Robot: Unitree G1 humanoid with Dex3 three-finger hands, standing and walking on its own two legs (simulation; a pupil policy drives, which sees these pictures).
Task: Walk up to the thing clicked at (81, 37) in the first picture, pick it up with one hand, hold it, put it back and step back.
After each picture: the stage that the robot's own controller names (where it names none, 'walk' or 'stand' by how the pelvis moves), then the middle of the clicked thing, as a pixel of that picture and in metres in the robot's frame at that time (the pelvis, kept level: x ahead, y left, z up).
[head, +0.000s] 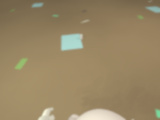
stand; (81, 36) +1.96 +0.29 -0.72
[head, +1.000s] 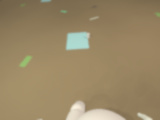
walk; (88, 35) +1.83 +0.23 -0.71
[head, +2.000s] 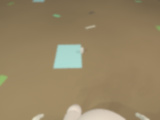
walk; (81, 50) +1.29 +0.22 -0.69
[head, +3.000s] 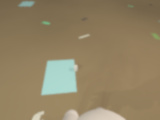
walk; (75, 68) +0.87 +0.19 -0.71
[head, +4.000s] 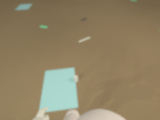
walk; (76, 78) +0.63 +0.20 -0.70
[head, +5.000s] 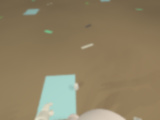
stand; (76, 86) +0.56 +0.19 -0.72
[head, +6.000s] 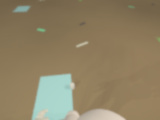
stand; (72, 86) +0.54 +0.23 -0.71
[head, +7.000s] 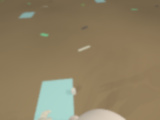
stand; (73, 91) +0.49 +0.23 -0.72
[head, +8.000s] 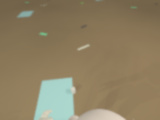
stand; (73, 90) +0.49 +0.24 -0.73
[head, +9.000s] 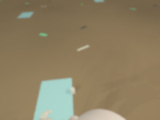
stand; (72, 90) +0.50 +0.25 -0.73
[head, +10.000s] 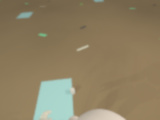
stand; (72, 91) +0.49 +0.25 -0.73
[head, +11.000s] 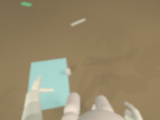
go down; (68, 71) +0.53 +0.25 -0.59
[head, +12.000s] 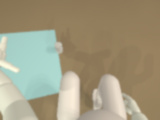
go down; (58, 48) +0.57 +0.30 -0.30
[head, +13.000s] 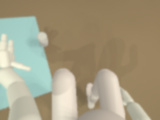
close in; (43, 39) +0.55 +0.33 -0.25
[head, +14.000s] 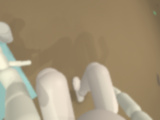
close; (3, 33) +0.53 +0.37 -0.22
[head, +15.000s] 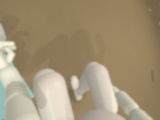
close; out of the picture +0.52 +0.38 -0.22
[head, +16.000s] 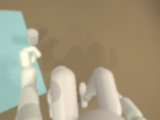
lift; (32, 37) +0.53 +0.36 -0.24
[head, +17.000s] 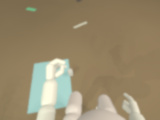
close; (70, 72) +0.55 +0.24 -0.56
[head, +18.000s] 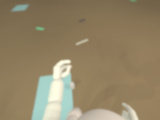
close; (72, 85) +0.51 +0.24 -0.67
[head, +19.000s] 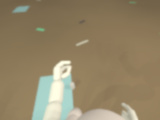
stand; (72, 85) +0.52 +0.24 -0.68
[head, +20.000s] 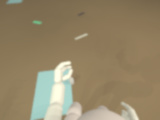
stand; (71, 80) +0.53 +0.24 -0.65
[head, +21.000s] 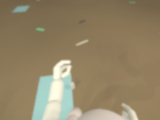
stand; (72, 85) +0.52 +0.24 -0.68
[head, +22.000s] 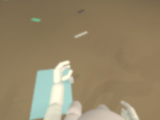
stand; (71, 80) +0.52 +0.24 -0.64
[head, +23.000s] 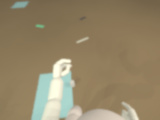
stand; (72, 83) +0.52 +0.24 -0.67
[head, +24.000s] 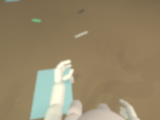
close; (71, 79) +0.53 +0.24 -0.63
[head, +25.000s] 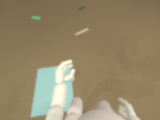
close; (72, 77) +0.54 +0.24 -0.61
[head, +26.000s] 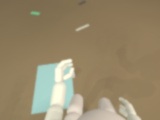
close; (72, 74) +0.54 +0.24 -0.59
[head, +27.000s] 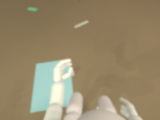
close; (71, 72) +0.54 +0.24 -0.58
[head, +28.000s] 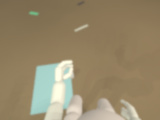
close; (71, 75) +0.54 +0.25 -0.60
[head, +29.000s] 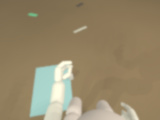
close; (70, 76) +0.52 +0.25 -0.62
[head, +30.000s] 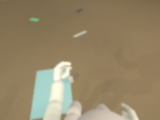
close; (70, 79) +0.52 +0.24 -0.65
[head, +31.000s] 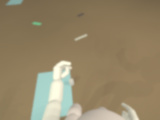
close; (71, 82) +0.52 +0.24 -0.66
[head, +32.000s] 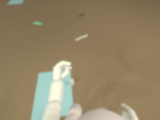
close; (71, 82) +0.52 +0.24 -0.66
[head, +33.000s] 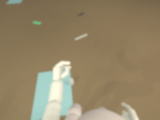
close; (71, 81) +0.52 +0.24 -0.66
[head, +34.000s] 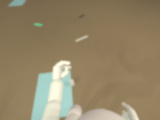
close; (71, 82) +0.52 +0.24 -0.67
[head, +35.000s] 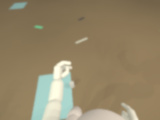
close; (71, 84) +0.52 +0.24 -0.67
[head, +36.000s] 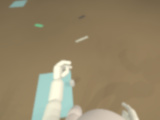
close; (72, 83) +0.52 +0.24 -0.67
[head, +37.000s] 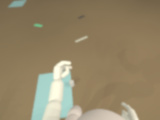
close; (71, 83) +0.52 +0.24 -0.67
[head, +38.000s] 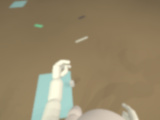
close; (71, 83) +0.52 +0.24 -0.67
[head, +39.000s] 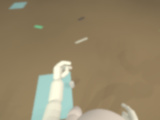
close; (71, 84) +0.52 +0.24 -0.67
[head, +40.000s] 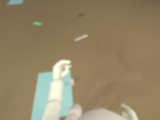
close; (71, 82) +0.52 +0.24 -0.66
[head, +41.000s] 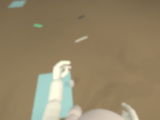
close; (71, 83) +0.52 +0.24 -0.67
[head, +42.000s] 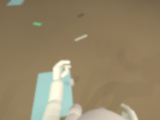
close; (71, 82) +0.52 +0.24 -0.66
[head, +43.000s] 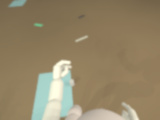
close; (71, 82) +0.52 +0.24 -0.67
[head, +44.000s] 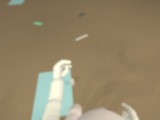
close; (72, 82) +0.52 +0.24 -0.66
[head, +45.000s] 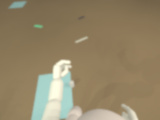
close; (71, 84) +0.51 +0.24 -0.67
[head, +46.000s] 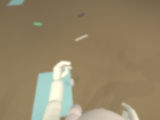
close; (71, 82) +0.52 +0.24 -0.67
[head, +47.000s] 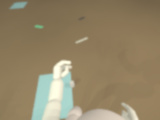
close; (72, 84) +0.52 +0.24 -0.67
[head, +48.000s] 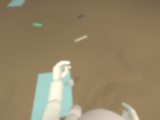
close; (71, 82) +0.52 +0.24 -0.67
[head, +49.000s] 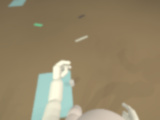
close; (71, 83) +0.52 +0.24 -0.67
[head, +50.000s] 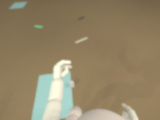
close; (71, 84) +0.52 +0.24 -0.67
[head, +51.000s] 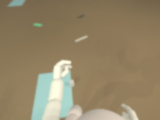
close; (71, 83) +0.52 +0.24 -0.67
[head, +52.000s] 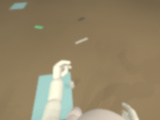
close; (71, 84) +0.51 +0.24 -0.67
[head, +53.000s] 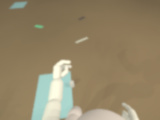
close; (72, 84) +0.52 +0.24 -0.67
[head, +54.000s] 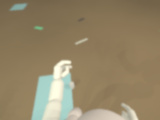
close; (72, 85) +0.51 +0.24 -0.67
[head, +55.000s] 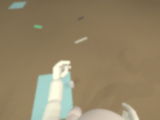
close; (71, 84) +0.51 +0.24 -0.67
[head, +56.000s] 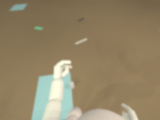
close; (71, 85) +0.52 +0.24 -0.67
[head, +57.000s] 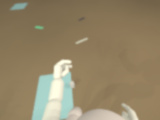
close; (72, 84) +0.52 +0.24 -0.67
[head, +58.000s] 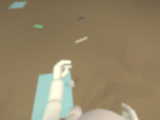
close; (71, 83) +0.52 +0.24 -0.67
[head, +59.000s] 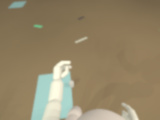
close; (71, 84) +0.52 +0.24 -0.67
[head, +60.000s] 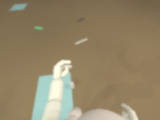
close; (72, 85) +0.51 +0.24 -0.67
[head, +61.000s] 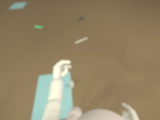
close; (71, 84) +0.51 +0.24 -0.67
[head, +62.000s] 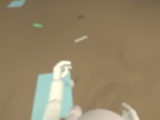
close; (71, 83) +0.51 +0.24 -0.67
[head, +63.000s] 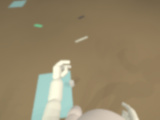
close; (71, 83) +0.52 +0.24 -0.67
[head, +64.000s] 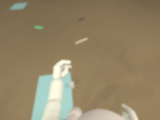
close; (71, 84) +0.51 +0.24 -0.67
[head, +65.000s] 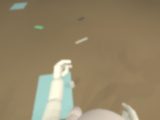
close; (72, 84) +0.52 +0.24 -0.67
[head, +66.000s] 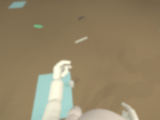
close; (71, 83) +0.52 +0.24 -0.67
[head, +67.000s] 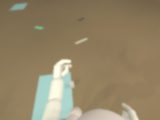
close; (72, 84) +0.52 +0.24 -0.68
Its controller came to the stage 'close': yes
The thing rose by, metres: 0.00
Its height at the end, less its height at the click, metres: +0.00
